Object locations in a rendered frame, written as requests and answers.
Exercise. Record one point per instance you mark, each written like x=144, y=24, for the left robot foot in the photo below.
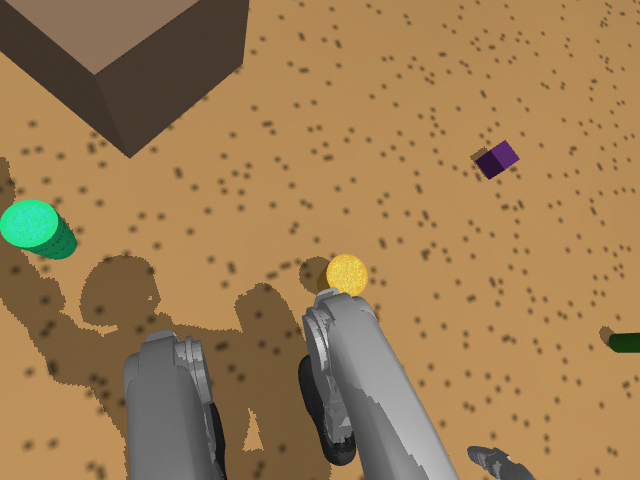
x=220, y=442

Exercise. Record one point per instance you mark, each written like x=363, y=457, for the right robot hand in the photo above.
x=498, y=464

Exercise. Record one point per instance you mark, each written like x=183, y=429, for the right robot foot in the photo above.
x=336, y=453

